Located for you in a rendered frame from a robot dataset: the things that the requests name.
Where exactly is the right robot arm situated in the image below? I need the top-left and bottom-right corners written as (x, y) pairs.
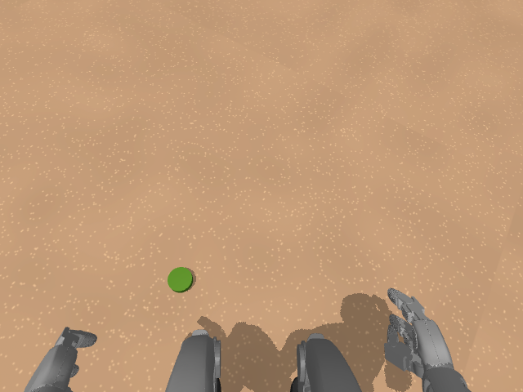
top-left (422, 367), bottom-right (471, 392)

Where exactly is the left robot hand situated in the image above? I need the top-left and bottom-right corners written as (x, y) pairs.
top-left (24, 327), bottom-right (97, 392)

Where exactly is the tin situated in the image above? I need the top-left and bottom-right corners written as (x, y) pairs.
top-left (168, 267), bottom-right (193, 293)

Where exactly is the right robot hand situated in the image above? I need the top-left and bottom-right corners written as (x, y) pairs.
top-left (384, 288), bottom-right (454, 379)

